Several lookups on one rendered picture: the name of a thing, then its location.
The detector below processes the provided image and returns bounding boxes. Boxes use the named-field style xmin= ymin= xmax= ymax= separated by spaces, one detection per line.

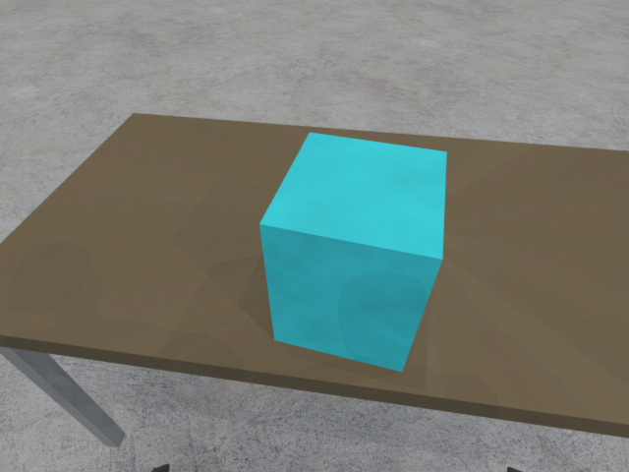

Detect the table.
xmin=0 ymin=113 xmax=629 ymax=448

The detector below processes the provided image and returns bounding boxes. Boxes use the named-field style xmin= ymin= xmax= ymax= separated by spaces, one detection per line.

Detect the carton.
xmin=259 ymin=132 xmax=447 ymax=372

